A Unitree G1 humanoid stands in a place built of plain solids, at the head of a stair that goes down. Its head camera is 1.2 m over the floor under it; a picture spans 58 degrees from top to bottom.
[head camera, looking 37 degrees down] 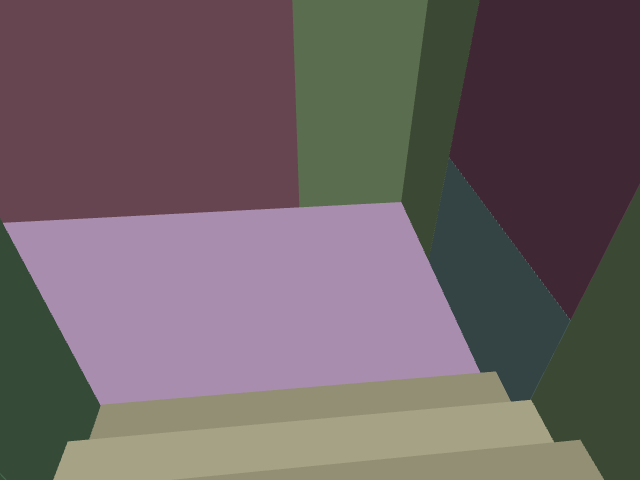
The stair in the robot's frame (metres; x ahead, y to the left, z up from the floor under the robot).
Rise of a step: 0.17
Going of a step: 0.27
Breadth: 1.95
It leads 6 degrees to the left of straight ahead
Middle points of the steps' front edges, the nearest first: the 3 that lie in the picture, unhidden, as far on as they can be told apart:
0.73 0.02 -0.33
1.00 0.05 -0.50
1.27 0.07 -0.66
